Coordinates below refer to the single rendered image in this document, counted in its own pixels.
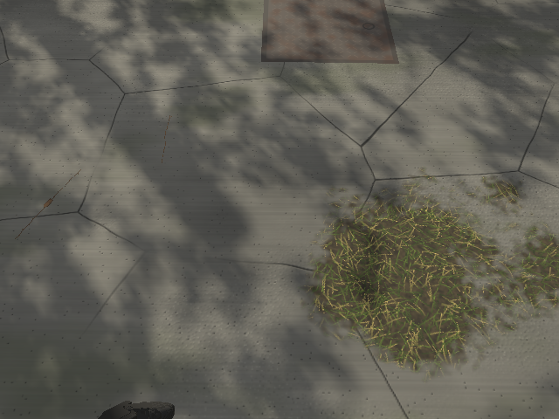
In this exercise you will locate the robot left hand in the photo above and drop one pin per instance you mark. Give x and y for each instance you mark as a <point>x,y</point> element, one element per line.
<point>142,410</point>

